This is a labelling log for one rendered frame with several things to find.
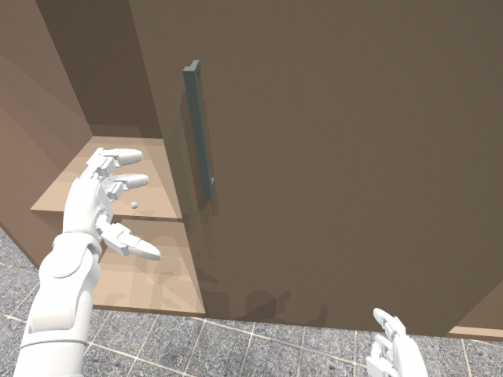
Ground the robot right hand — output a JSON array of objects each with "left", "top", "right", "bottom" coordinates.
[{"left": 366, "top": 308, "right": 428, "bottom": 377}]

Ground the left robot forearm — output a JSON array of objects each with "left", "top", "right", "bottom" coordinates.
[{"left": 13, "top": 232, "right": 102, "bottom": 377}]

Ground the handle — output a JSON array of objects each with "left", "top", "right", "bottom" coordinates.
[{"left": 183, "top": 60, "right": 215, "bottom": 200}]

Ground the wardrobe door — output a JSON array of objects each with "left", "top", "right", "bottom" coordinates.
[
  {"left": 456, "top": 281, "right": 503, "bottom": 330},
  {"left": 129, "top": 0, "right": 503, "bottom": 337}
]

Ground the robot left hand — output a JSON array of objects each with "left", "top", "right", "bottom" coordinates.
[{"left": 63, "top": 148, "right": 161, "bottom": 261}]

